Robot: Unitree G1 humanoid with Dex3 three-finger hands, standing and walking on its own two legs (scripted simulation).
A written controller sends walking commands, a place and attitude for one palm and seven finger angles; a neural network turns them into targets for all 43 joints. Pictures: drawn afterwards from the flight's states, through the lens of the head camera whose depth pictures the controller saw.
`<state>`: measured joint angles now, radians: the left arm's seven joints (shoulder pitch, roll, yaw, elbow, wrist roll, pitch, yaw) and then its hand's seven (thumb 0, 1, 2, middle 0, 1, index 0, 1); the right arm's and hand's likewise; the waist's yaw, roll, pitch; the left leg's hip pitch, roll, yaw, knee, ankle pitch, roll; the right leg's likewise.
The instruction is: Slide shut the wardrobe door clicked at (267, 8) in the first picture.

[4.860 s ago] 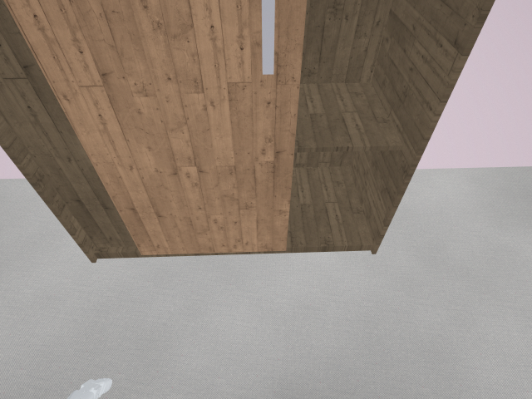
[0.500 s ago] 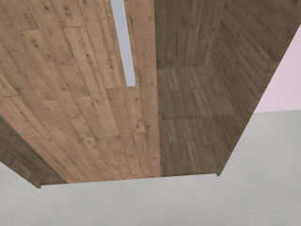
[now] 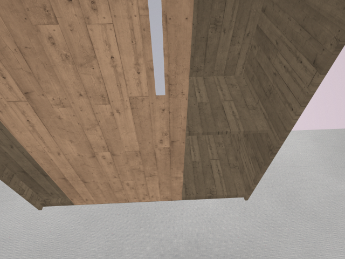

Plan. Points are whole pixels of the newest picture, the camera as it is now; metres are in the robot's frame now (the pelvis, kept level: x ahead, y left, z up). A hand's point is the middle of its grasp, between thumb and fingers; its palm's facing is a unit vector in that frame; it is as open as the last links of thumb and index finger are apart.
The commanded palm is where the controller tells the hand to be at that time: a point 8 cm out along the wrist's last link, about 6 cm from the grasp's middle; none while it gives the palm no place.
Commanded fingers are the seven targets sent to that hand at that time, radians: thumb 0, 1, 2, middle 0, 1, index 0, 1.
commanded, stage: look again from close up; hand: left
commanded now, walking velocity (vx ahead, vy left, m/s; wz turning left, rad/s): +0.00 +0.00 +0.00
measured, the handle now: (157, 41) +0.53 +0.07 +0.25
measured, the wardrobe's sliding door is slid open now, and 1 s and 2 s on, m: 0.39 0.39 0.39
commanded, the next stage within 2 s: raise the hand with hooked fingers in 0.32 s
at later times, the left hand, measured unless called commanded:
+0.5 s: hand out of the picture +0.06 +0.20 -0.14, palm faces +0.19 -0.95 -0.24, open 7.3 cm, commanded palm +0.10 +0.23 -0.05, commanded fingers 0.00 0.78 0.85 -0.21 -0.38 -0.21 -0.38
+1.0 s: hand (55, 248) +0.14 +0.23 +0.04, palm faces +0.28 -0.96 -0.06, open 9.5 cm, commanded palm +0.13 +0.27 +0.05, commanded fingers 0.00 0.20 0.60 -0.25 -0.75 -0.25 -0.75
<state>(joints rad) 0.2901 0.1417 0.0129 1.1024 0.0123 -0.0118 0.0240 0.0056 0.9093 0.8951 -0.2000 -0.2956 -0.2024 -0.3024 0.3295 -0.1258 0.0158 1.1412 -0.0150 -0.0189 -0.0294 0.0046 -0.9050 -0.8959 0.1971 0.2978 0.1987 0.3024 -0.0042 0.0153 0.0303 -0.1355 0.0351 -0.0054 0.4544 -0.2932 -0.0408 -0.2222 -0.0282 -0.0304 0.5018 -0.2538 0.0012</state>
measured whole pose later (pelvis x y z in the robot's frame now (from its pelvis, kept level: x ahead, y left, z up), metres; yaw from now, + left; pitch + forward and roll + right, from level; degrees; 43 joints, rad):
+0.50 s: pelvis +0.00 +0.01 +0.00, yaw -1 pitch -2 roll +0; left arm 0.43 0.15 0.05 0.62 -0.06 0.04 0.08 0.02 0.92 0.89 -0.20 -0.30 -0.21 -0.31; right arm 0.33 -0.17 0.01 1.03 0.00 -0.13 -0.08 0.02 -0.92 -0.90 0.20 0.30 0.20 0.30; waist 0.02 0.02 0.05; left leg -0.15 0.04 0.02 0.49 -0.31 -0.03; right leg -0.24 -0.03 -0.01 0.53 -0.26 0.01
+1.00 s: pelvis -0.03 +0.00 -0.05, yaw +4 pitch +4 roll -2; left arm 0.48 0.20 0.21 -0.15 -0.26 -0.40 -0.16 0.02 0.42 0.69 -0.23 -0.60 -0.23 -0.61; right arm 0.18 -0.26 0.01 0.54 0.01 -0.28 -0.04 0.01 -0.90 -0.90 0.20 0.30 0.20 0.30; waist 0.08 0.01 -0.05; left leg -0.54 0.03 -0.09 0.94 -0.47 -0.04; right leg -0.55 -0.04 -0.10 0.88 -0.40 0.00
